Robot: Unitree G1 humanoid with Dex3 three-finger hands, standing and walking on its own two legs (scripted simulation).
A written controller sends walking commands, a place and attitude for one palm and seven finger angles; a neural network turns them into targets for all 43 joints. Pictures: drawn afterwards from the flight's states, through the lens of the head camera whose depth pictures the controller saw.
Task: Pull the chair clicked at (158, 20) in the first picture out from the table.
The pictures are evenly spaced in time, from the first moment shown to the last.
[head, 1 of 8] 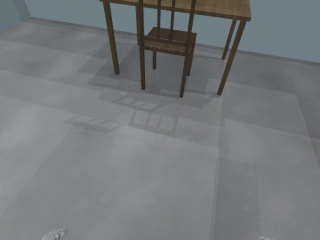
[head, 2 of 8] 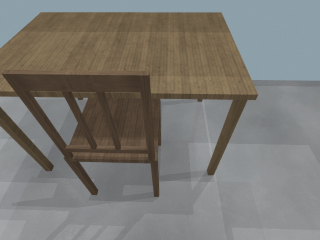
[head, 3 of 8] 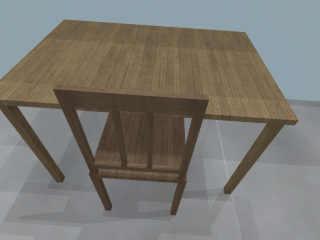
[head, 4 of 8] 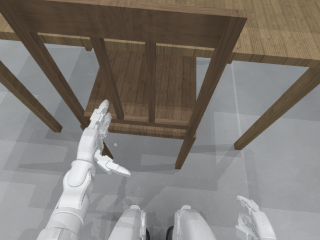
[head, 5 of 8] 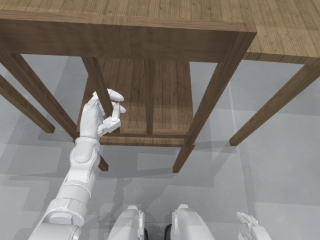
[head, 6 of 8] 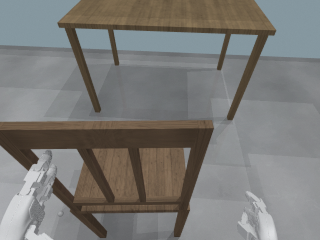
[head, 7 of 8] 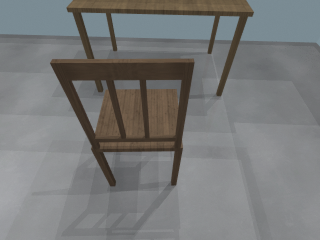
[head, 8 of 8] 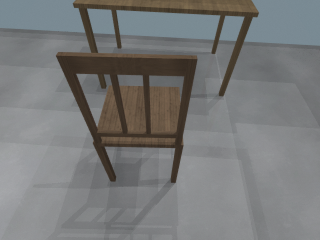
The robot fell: no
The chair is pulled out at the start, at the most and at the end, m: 0.00 0.74 0.72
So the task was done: yes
